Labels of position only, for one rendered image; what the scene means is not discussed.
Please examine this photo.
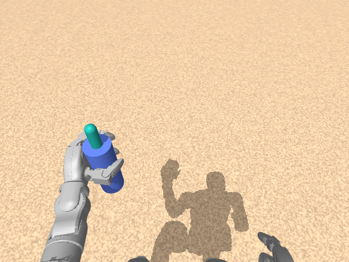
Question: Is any left robot hand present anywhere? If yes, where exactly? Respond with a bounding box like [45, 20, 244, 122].
[63, 129, 124, 185]

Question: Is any right robot hand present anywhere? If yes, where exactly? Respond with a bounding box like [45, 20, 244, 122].
[258, 232, 294, 262]

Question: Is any bottle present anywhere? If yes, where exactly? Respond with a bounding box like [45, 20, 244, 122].
[82, 124, 124, 194]

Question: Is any left robot arm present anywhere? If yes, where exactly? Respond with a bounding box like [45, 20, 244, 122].
[40, 181, 91, 262]

